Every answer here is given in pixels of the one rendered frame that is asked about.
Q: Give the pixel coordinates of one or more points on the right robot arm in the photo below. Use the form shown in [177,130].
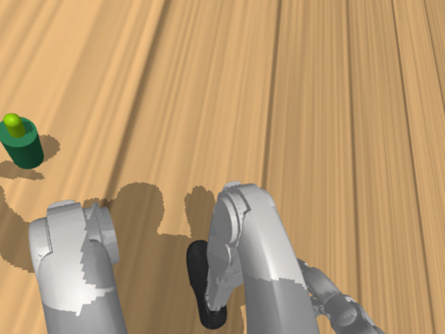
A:
[348,317]

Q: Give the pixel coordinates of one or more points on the right robot hand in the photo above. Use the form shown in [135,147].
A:
[319,285]

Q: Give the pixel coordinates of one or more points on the bottle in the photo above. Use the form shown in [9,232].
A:
[20,138]

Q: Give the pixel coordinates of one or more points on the right robot foot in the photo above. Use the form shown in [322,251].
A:
[198,268]

